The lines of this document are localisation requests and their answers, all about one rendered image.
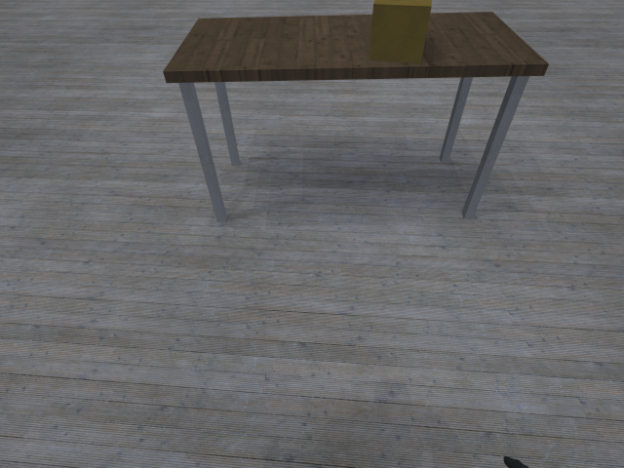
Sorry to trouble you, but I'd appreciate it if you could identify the carton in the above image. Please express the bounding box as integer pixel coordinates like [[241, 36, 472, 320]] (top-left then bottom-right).
[[369, 0, 432, 63]]

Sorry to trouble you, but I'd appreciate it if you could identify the table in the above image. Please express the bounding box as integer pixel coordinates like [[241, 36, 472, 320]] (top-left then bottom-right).
[[163, 12, 549, 222]]

